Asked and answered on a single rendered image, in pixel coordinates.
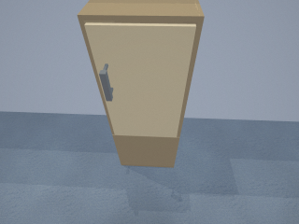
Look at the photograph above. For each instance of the cupboard door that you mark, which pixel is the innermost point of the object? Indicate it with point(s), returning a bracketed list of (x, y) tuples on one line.
[(148, 66)]

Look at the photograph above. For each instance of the handle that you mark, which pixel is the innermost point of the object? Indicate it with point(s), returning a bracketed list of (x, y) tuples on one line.
[(106, 84)]

